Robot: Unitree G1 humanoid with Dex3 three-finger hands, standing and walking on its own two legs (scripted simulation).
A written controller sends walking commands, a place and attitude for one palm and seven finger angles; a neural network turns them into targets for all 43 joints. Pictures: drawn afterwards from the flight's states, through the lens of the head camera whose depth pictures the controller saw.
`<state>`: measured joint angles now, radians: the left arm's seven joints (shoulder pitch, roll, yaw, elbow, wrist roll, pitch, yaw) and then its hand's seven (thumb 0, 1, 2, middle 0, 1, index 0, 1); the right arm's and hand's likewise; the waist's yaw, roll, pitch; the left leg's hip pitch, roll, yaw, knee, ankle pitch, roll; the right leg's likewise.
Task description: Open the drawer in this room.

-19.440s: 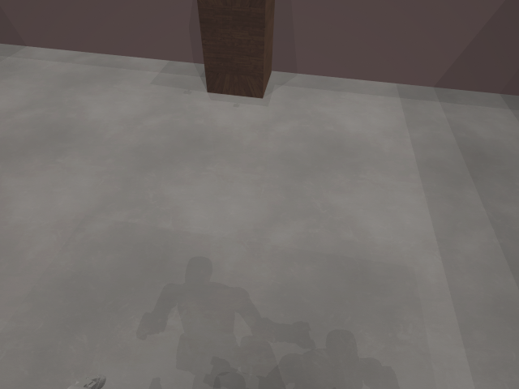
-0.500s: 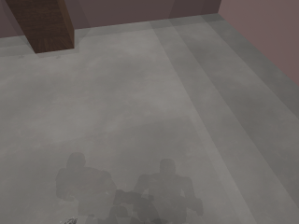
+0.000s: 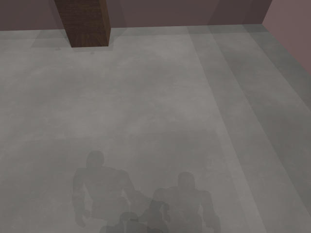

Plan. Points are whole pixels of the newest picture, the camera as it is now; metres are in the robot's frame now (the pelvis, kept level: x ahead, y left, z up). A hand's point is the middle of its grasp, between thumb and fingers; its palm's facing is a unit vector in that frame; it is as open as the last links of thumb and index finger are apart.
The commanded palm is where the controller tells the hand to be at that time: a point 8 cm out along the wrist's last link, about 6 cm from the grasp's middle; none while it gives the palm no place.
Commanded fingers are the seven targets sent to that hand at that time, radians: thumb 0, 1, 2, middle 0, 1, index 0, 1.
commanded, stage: stand and wait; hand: left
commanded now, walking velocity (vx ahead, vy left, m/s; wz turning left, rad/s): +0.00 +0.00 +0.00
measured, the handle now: out of the picture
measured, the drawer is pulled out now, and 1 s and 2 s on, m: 0.00 0.00 0.00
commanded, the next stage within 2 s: turn or walk to find it in 0.88 s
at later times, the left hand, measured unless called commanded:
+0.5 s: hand out of the picture -0.01 +0.18 -0.17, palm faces -0.01 -0.99 -0.16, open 7.4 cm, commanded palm none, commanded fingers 0.00 0.90 0.90 -0.20 -0.30 -0.20 -0.30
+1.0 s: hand out of the picture -0.02 +0.17 -0.17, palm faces +0.00 -0.99 -0.17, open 7.4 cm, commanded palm none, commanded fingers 0.00 0.90 0.90 -0.20 -0.30 -0.20 -0.30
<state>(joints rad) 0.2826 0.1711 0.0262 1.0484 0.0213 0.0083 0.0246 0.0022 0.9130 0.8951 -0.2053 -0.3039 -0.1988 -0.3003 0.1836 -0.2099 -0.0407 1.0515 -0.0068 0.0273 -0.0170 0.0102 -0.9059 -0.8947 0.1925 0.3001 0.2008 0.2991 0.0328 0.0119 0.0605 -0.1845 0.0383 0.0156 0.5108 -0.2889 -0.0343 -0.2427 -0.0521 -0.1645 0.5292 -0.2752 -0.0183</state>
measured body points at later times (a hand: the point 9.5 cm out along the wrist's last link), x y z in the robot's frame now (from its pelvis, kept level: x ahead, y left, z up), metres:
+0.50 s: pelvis -0.01 +0.02 +0.01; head +0.00 +0.02 +0.46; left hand -0.01 +0.23 -0.16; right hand -0.01 -0.21 -0.15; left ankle -0.03 +0.13 -0.73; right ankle +0.00 -0.11 -0.73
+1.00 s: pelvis -0.01 +0.02 +0.01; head -0.01 +0.02 +0.46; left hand -0.02 +0.23 -0.16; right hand -0.04 -0.19 -0.16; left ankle -0.03 +0.13 -0.73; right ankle +0.00 -0.11 -0.73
